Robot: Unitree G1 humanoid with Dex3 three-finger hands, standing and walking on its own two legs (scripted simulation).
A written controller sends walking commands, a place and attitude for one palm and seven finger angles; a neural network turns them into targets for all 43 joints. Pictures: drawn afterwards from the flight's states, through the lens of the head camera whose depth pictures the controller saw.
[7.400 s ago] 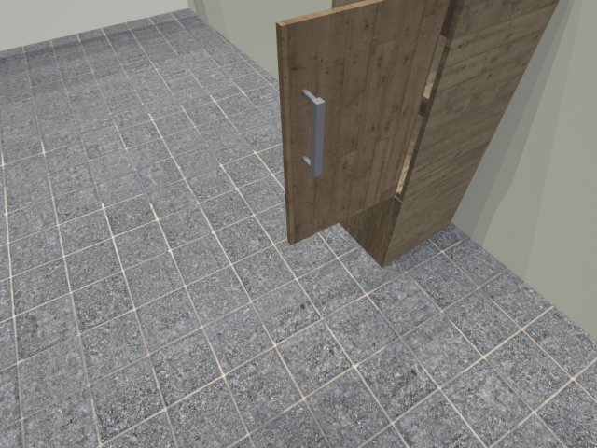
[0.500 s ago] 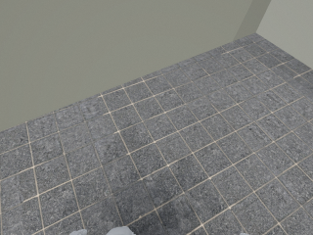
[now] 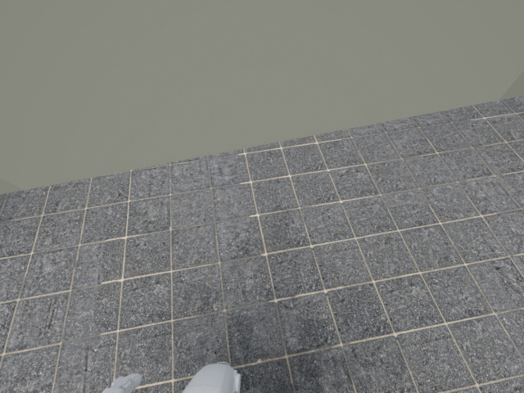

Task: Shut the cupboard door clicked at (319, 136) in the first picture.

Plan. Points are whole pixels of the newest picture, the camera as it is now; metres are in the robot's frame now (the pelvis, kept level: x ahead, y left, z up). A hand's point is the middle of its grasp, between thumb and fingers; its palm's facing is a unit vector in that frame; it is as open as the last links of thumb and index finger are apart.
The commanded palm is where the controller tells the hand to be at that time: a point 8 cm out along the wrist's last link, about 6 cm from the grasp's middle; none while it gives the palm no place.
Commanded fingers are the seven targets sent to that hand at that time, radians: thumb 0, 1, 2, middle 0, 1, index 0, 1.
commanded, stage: walk to a spot facing it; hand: left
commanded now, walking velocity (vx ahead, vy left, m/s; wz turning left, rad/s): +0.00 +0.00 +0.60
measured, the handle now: out of the picture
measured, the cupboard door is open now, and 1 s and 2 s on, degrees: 87 87 87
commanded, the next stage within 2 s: none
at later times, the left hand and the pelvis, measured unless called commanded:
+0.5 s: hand out of the picture +0.05 +0.23 -0.16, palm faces +0.32 -0.91 -0.28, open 7.4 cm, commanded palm none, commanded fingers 0.00 0.90 0.90 -0.20 -0.30 -0.20 -0.30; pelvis +0.01 -0.01 +0.00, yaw +18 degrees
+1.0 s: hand out of the picture -0.03 +0.24 -0.17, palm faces +0.60 -0.77 -0.21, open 7.4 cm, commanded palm none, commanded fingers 0.00 0.90 0.90 -0.20 -0.30 -0.20 -0.30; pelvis +0.06 +0.04 +0.00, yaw +36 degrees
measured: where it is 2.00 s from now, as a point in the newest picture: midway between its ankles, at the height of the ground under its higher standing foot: (182, 327)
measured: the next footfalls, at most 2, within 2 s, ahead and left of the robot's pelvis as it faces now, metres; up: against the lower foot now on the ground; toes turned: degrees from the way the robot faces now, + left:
left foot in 0.18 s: +0.04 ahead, +0.13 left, +0.00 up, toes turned +11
right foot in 0.52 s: +0.10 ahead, -0.13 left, +0.00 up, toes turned +17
